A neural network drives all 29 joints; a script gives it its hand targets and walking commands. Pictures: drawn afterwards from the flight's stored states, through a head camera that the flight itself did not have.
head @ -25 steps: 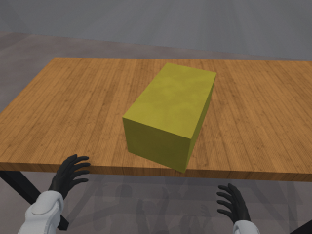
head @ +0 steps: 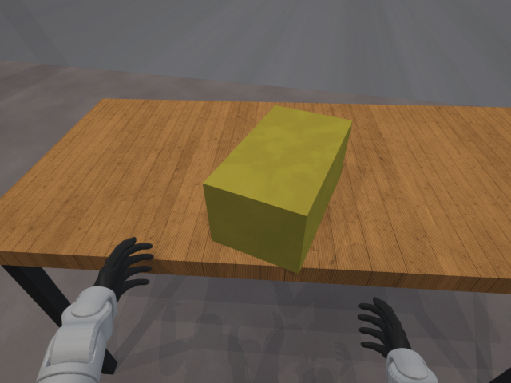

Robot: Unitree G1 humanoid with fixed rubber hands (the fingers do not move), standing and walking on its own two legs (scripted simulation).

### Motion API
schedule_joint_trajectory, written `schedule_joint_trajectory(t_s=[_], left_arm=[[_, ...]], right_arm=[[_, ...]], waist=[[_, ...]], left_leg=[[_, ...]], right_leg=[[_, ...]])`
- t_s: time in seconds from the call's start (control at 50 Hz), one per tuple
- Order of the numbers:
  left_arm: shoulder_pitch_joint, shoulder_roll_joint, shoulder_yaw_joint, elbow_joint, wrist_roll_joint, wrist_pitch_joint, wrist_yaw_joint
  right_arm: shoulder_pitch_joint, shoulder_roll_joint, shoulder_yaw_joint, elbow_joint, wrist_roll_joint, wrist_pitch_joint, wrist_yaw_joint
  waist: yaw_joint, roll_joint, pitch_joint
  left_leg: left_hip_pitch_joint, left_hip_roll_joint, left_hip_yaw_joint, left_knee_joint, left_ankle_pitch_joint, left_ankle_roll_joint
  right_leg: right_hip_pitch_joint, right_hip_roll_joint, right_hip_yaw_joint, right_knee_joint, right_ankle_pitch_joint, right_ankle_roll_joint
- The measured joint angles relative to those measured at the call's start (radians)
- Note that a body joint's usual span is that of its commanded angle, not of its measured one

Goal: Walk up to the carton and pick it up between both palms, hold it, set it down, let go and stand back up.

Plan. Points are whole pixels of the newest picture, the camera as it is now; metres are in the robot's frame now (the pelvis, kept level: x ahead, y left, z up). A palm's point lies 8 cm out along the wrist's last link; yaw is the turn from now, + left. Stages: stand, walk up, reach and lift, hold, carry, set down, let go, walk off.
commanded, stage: set down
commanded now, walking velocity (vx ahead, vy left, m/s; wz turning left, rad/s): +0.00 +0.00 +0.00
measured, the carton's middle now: (285, 177) +0.50 -0.03 +0.07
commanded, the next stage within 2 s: let go in 0.38 s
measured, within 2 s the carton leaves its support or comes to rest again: neither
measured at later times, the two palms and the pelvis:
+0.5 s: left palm (140, 379) +0.17 +0.20 -0.07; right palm out of the picture +0.16 -0.21 -0.04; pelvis -0.03 -0.02 -0.01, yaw +1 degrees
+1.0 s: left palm (153, 365) +0.19 +0.19 -0.09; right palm out of the picture +0.12 -0.26 -0.08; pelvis +0.00 -0.02 -0.01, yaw -3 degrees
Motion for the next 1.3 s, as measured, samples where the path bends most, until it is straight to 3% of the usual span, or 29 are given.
schedule_joint_trajectory(t_s=[0.04,0.1,0.14,0.18,0.24,0.28,0.34,0.38,0.46,0.5,0.58,0.64,0.72,0.8,0.88,0.94,0.98,1.06,1.14,1.3], left_arm=[[-0.013,0.001,-0.007,0.024,0.001,0.003,0.009],[-0.029,0.012,0.012,0.065,0.009,0.009,-0.008],[-0.044,0.008,0.019,0.068,0.036,0.044,-0.015],[-0.079,-0.004,0.001,0.076,0.064,0.074,0.003],[-0.085,-0.005,-0.027,0.138,0.063,0.102,-0.001],[-0.042,-0.013,-0.036,0.182,0.067,0.113,-0.001],[0.02,-0.052,-0.059,0.213,0.102,0.133,0.033],[0.064,-0.082,-0.075,0.177,0.107,0.101,0.054],[0.174,-0.073,-0.105,0.069,0.066,-0.03,0.091],[0.192,-0.055,-0.093,0.069,0.076,-0.068,0.098],[0.237,-0.006,-0.099,0.041,0.089,-0.053,0.126],[0.314,0.022,-0.127,-0.016,0.045,-0.107,0.146],[0.306,0.0,-0.137,0.111,0.045,-0.148,0.141],[0.334,-0.037,-0.152,0.087,0.045,-0.172,0.142],[0.307,-0.069,-0.127,0.097,0.033,-0.173,0.126],[0.301,-0.057,-0.101,0.092,0.043,-0.165,0.141],[0.28,-0.039,-0.112,0.099,0.037,-0.171,0.166],[0.253,-0.025,-0.126,0.125,0.025,-0.217,0.187],[0.241,0.019,-0.125,0.24,0.072,-0.312,0.152],[0.26,0.122,-0.067,0.401,0.068,-0.398,0.121]], right_arm=[[-0.007,0.0,-0.014,-0.024,0.002,0.0,-0.004],[-0.004,0.005,0.012,-0.079,0.026,0.006,-0.021],[-0.036,0.001,0.008,-0.032,0.014,0.016,-0.004],[-0.09,-0.014,-0.021,0.048,0.012,0.047,0.015],[-0.091,-0.015,-0.01,-0.006,0.033,0.054,0.004],[-0.077,0.005,0.009,-0.053,0.033,0.037,0.006],[-0.111,0.025,-0.017,0.023,-0.004,0.031,0.043],[-0.11,0.022,-0.043,0.06,-0.012,0.025,0.046],[0.0,0.052,-0.046,0.011,-0.013,-0.041,0.032],[0.039,0.065,-0.029,0.017,-0.006,-0.074,0.02],[0.051,0.061,-0.026,0.116,0.002,-0.146,0.05],[0.108,0.061,-0.052,0.069,-0.021,-0.21,0.058],[0.094,0.009,-0.042,0.111,-0.047,-0.233,0.079],[0.101,-0.025,-0.044,0.141,-0.061,-0.294,0.103],[0.14,-0.034,-0.037,0.111,-0.062,-0.315,0.099],[0.143,-0.031,-0.027,0.114,-0.059,-0.353,0.113],[0.126,-0.023,-0.054,0.157,-0.06,-0.373,0.124],[0.099,-0.036,-0.068,0.264,-0.052,-0.409,0.131],[0.093,-0.108,-0.035,0.342,-0.103,-0.363,0.138],[0.126,-0.215,-0.039,0.458,-0.114,-0.342,0.143]], waist=[[0.001,0.007,-0.005],[-0.017,-0.026,-0.015],[-0.034,-0.03,-0.031],[-0.03,-0.01,-0.022],[-0.022,-0.008,0.006],[-0.041,-0.032,0.014],[-0.052,-0.057,0.032],[-0.031,-0.062,0.061],[-0.005,-0.108,0.08],[0.003,-0.131,0.067],[-0.019,-0.125,0.044],[-0.036,-0.093,0.022],[-0.055,-0.036,0.011],[-0.082,-0.009,0.037],[-0.088,-0.021,0.071],[-0.092,-0.049,0.068],[-0.086,-0.058,0.062],[-0.048,-0.07,0.037],[-0.054,-0.049,-0.018],[-0.043,-0.026,-0.087]], left_leg=[[-0.005,0.004,0.003,0.001,0.028,-0.002],[-0.003,-0.02,0.012,0.035,-0.066,0.021],[0.013,-0.022,0.033,0.02,-0.105,0.016],[0.013,-0.007,0.029,-0.004,0.011,0.013],[0.017,-0.005,0.043,0.011,0.015,0.01],[0.013,-0.015,0.045,0.025,-0.055,0.015],[-0.002,-0.011,0.047,0.015,-0.039,0.009],[-0.016,0.003,0.053,0.015,0.049,0.003],[-0.066,-0.001,0.038,0.076,-0.019,0.004],[-0.097,-0.022,0.006,0.115,-0.059,0.009],[-0.12,-0.035,-0.045,0.158,-0.05,-0.008],[-0.126,-0.021,-0.033,0.174,-0.078,-0.003],[-0.114,-0.008,-0.007,0.162,-0.086,0.009],[-0.114,-0.018,-0.007,0.156,-0.081,0.001],[-0.118,-0.054,-0.047,0.163,-0.078,0.019],[-0.126,-0.06,-0.073,0.169,-0.109,0.014],[-0.14,-0.042,-0.067,0.153,-0.127,-0.005],[-0.156,-0.026,-0.033,0.112,-0.104,-0.007],[-0.191,-0.02,-0.042,0.145,-0.139,0.019],[-0.169,-0.029,-0.052,0.169,-0.203,0.021]], right_leg=[[-0.006,0.002,-0.001,0.002,0.016,-0.003],[-0.001,-0.018,-0.002,0.008,0.004,-0.005],[0.002,-0.015,-0.015,-0.005,0.005,-0.006],[0.001,0.001,-0.022,-0.007,0.01,-0.001],[0.004,0.003,-0.005,-0.004,0.032,0.005],[-0.001,-0.005,-0.001,0.006,0.01,-0.002],[-0.025,0.001,0.005,0.014,0.004,-0.008],[-0.042,0.012,0.008,0.02,0.042,-0.003],[-0.084,0.006,-0.004,0.072,0.006,-0.015],[-0.11,0.0,-0.01,0.099,-0.01,-0.027],[-0.139,0.013,-0.016,0.132,-0.025,-0.035],[-0.139,0.027,-0.004,0.122,-0.024,-0.017],[-0.128,0.042,0.023,0.094,-0.012,-0.012],[-0.138,0.032,0.023,0.111,-0.022,-0.028],[-0.15,0.015,0.014,0.132,-0.041,-0.032],[-0.182,0.028,0.026,0.132,-0.039,-0.036],[-0.2,0.045,0.032,0.114,-0.026,-0.035],[-0.221,0.064,0.067,0.06,0.006,-0.031],[-0.236,0.071,0.059,0.056,-0.011,-0.021],[-0.213,0.063,0.053,0.086,-0.083,-0.009]])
